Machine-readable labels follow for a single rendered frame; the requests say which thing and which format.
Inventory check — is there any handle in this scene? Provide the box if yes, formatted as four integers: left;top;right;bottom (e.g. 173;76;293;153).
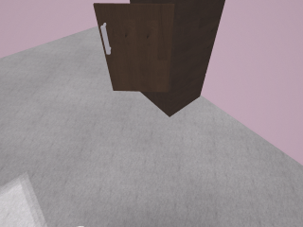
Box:
100;23;111;55

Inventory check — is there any cupboard door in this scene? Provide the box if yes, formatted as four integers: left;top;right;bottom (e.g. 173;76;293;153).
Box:
93;3;175;93

